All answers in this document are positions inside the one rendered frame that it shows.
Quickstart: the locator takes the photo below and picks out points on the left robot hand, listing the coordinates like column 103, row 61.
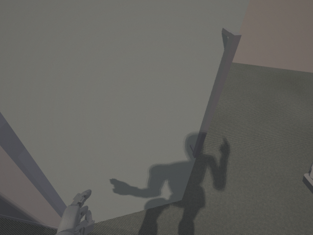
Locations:
column 70, row 221

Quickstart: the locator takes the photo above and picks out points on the fridge door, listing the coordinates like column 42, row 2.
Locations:
column 108, row 95

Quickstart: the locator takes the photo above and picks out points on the handle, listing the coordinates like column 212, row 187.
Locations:
column 229, row 52

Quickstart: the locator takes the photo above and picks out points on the right robot hand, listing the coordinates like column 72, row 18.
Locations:
column 308, row 179

